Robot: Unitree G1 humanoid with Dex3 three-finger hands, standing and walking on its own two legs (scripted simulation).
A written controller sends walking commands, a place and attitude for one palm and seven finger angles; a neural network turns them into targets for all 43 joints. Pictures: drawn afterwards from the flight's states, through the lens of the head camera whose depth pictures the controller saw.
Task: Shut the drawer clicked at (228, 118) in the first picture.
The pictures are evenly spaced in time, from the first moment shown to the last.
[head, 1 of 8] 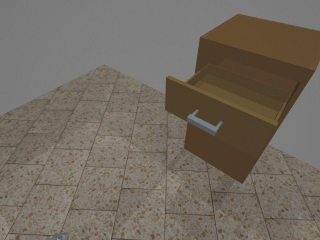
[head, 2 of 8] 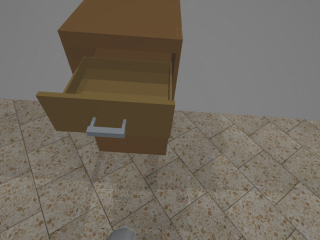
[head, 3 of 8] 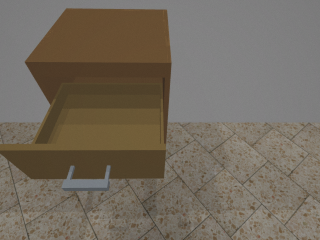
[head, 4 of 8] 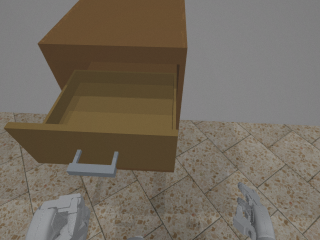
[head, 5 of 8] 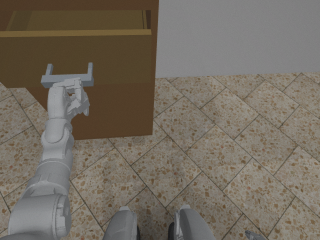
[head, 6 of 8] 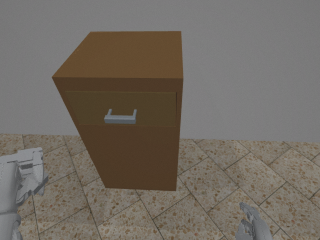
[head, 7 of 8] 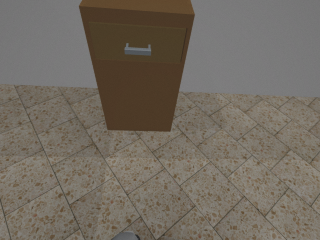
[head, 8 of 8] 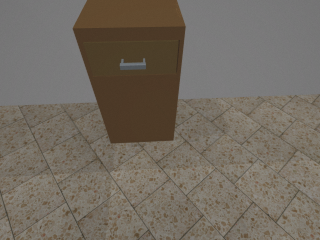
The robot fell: no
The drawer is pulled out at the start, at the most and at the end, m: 0.30 0.30 0.00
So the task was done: yes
